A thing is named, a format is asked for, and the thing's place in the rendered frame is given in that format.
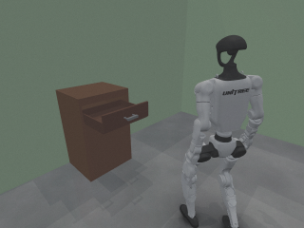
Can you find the handle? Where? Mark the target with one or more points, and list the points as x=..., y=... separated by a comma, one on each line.
x=132, y=117

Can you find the drawer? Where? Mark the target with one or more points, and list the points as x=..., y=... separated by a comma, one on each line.
x=110, y=116

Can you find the robot right upper arm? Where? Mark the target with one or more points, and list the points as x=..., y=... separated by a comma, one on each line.
x=256, y=98

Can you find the robot left hand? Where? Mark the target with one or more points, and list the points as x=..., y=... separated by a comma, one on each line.
x=189, y=171

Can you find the robot left upper arm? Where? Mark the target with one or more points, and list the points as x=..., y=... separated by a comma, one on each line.
x=202, y=91

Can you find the robot right hand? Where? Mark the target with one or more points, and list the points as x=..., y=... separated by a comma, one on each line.
x=247, y=142

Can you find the robot right forearm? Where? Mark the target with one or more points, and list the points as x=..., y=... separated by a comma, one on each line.
x=252, y=128

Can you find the left robot shin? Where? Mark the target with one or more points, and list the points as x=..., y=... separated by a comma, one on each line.
x=189, y=195

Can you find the robot left forearm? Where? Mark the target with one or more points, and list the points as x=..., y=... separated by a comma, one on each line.
x=196, y=144

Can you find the cabinet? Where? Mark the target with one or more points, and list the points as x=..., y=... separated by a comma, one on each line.
x=91, y=152

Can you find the robot left foot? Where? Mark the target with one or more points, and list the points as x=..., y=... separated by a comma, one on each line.
x=193, y=220

